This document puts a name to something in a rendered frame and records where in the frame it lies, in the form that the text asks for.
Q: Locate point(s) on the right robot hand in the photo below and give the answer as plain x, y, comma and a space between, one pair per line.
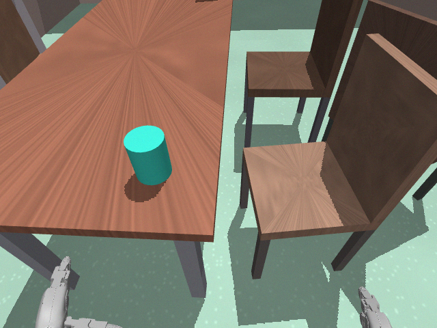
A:
371, 316

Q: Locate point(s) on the left robot hand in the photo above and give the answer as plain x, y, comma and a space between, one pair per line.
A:
53, 309

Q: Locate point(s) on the can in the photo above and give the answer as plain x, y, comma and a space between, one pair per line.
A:
147, 150

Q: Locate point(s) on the table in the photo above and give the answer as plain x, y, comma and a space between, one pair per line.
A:
64, 169

